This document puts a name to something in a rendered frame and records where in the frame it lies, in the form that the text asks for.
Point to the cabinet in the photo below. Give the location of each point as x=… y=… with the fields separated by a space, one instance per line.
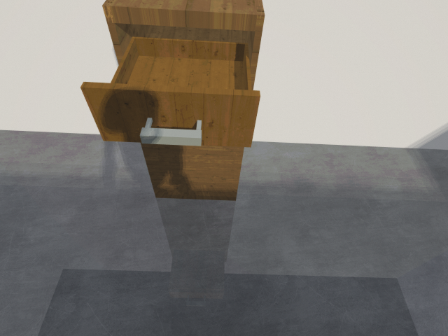
x=190 y=172

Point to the drawer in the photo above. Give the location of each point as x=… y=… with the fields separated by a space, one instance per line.
x=177 y=82

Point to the handle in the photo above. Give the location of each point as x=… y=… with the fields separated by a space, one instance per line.
x=184 y=137

